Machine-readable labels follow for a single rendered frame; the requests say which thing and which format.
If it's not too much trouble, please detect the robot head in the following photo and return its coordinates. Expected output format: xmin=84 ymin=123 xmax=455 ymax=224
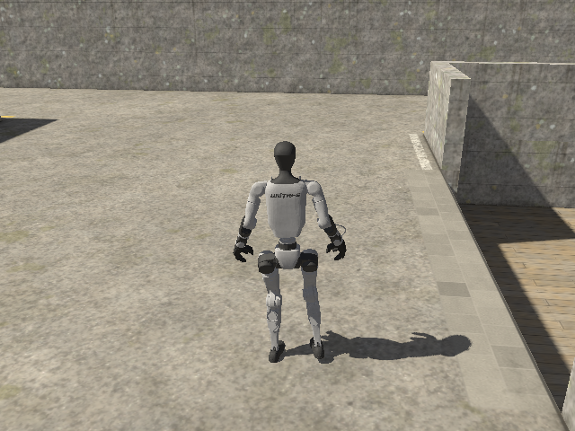
xmin=270 ymin=141 xmax=301 ymax=184

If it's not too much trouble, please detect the robot right hand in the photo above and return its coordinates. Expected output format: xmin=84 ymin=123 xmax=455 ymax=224
xmin=326 ymin=240 xmax=346 ymax=260

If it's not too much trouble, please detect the right robot forearm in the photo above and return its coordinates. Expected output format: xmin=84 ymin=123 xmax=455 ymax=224
xmin=324 ymin=215 xmax=343 ymax=246

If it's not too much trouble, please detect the left robot forearm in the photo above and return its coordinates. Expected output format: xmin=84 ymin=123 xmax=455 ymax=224
xmin=235 ymin=216 xmax=252 ymax=248

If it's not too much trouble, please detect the left robot upper arm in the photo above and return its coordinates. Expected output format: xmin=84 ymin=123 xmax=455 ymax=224
xmin=243 ymin=180 xmax=267 ymax=230

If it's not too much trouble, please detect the robot left hand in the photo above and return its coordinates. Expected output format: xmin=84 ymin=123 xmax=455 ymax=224
xmin=233 ymin=245 xmax=253 ymax=262

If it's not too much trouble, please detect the right robot upper arm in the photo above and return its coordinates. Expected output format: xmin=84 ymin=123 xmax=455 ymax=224
xmin=305 ymin=180 xmax=332 ymax=229

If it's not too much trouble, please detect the robot right foot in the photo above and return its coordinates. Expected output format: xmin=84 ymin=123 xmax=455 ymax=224
xmin=310 ymin=337 xmax=324 ymax=359

